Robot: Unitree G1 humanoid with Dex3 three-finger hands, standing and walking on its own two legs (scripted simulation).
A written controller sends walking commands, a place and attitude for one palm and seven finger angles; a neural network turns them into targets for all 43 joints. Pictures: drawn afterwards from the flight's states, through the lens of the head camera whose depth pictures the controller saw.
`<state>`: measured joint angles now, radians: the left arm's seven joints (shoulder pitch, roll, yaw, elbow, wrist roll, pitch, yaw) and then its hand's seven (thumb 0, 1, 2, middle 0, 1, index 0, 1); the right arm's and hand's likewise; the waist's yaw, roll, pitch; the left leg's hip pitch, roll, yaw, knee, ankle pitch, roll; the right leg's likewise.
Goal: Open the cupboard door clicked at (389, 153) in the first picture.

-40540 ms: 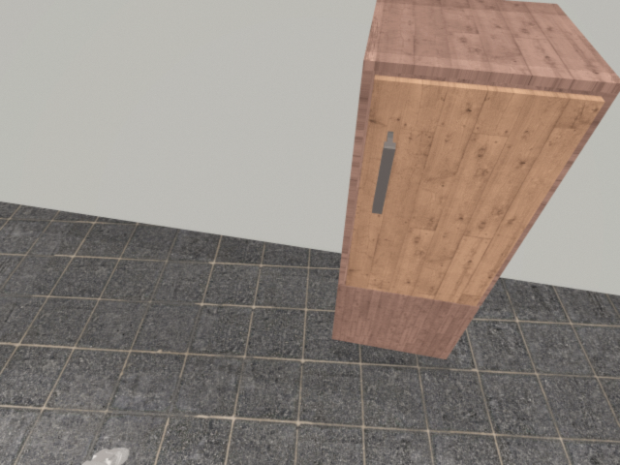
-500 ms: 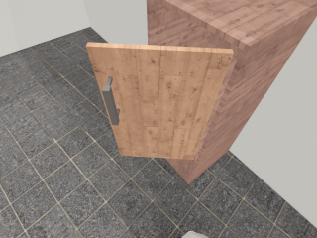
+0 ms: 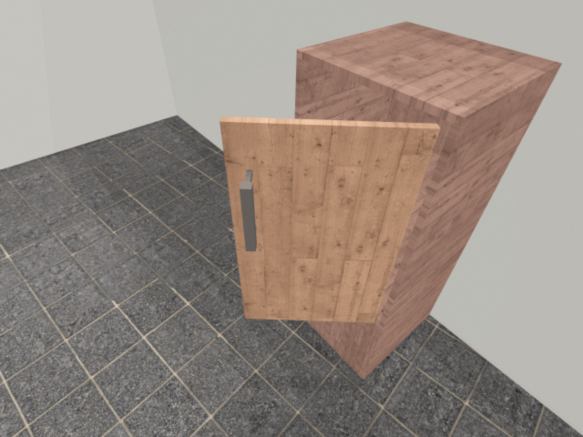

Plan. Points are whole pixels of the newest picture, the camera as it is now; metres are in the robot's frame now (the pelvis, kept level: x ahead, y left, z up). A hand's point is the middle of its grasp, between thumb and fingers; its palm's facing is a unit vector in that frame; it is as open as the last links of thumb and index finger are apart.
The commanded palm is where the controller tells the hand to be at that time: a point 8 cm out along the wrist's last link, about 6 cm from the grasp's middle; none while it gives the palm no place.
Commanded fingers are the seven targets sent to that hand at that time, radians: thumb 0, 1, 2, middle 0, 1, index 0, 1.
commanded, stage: come to a stop and stand still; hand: left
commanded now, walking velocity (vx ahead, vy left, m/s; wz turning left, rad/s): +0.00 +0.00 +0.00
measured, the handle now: (250, 211) +0.50 +0.11 +0.04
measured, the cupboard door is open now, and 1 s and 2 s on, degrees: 48 48 48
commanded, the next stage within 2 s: look again from close up in 0.44 s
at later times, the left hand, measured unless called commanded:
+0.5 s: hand out of the picture -0.03 +0.20 -0.16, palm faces +0.01 -0.98 -0.20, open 7.3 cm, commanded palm none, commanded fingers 0.00 0.90 0.90 -0.20 -0.30 -0.20 -0.30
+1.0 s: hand out of the picture -0.01 +0.17 -0.16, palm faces +0.01 -0.98 -0.17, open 7.3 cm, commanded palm none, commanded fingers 0.00 0.90 0.90 -0.20 -0.30 -0.20 -0.30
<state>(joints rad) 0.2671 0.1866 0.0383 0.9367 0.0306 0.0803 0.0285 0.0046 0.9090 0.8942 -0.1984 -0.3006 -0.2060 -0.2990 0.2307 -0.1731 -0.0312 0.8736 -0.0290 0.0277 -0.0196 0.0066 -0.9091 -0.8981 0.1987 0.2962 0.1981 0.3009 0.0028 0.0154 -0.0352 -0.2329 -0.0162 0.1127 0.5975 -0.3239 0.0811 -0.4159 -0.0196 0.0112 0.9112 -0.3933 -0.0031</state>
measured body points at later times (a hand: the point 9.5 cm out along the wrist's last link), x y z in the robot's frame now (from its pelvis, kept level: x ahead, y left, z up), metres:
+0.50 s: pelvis -0.03 +0.03 +0.01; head -0.03 +0.01 +0.46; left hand -0.03 +0.25 -0.14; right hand -0.04 -0.21 -0.15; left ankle +0.01 +0.07 -0.73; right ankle +0.00 -0.10 -0.73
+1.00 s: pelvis -0.01 +0.01 +0.01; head +0.00 +0.00 +0.46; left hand -0.01 +0.22 -0.15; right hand +0.01 -0.22 -0.15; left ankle +0.01 +0.07 -0.73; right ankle +0.00 -0.10 -0.73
